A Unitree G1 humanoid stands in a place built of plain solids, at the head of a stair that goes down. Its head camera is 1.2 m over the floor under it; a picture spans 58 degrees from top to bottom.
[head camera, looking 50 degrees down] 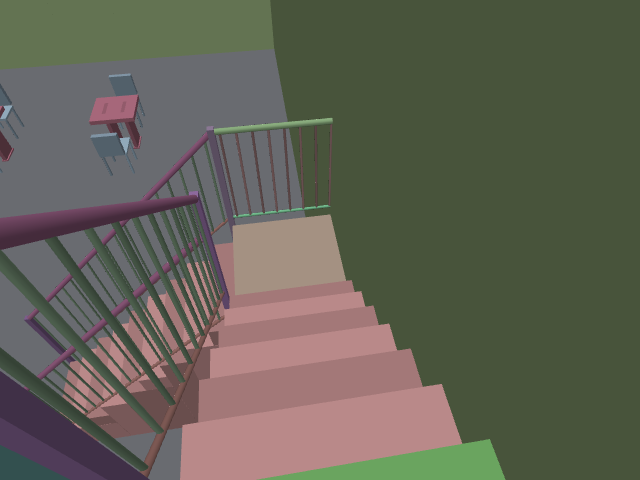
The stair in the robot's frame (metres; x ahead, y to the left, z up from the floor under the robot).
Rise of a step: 0.22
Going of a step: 0.24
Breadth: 0.85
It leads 9 degrees to the left of straight ahead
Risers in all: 7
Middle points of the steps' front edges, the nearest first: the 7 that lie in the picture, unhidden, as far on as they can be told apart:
0.26 -0.02 0.00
0.50 0.01 -0.22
0.73 0.05 -0.43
0.97 0.09 -0.65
1.20 0.13 -0.87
1.43 0.16 -1.08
1.67 0.20 -1.30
